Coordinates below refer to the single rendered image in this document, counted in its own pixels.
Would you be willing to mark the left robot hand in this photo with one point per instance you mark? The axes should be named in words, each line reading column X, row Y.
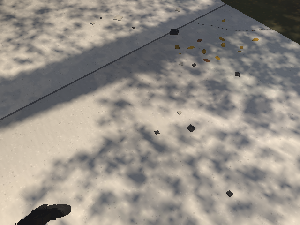
column 45, row 213

